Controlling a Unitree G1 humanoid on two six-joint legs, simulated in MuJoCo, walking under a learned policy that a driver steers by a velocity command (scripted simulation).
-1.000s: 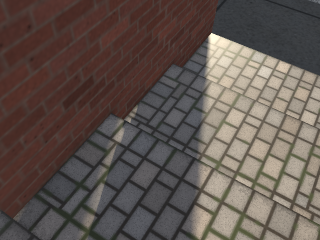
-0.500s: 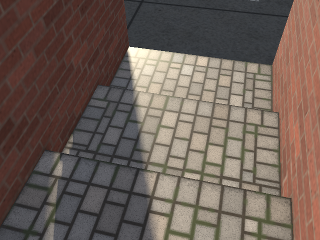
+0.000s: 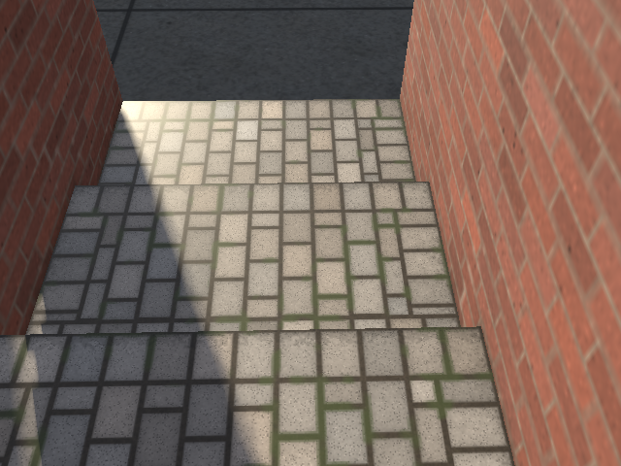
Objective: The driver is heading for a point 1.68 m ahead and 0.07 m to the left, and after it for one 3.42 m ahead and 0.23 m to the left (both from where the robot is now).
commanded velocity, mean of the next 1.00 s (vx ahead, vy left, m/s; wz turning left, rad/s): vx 0.00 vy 0.00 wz -0.21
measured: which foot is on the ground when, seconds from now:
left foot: down 0.00-1.00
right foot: up 0.00-0.36, down 0.38-1.00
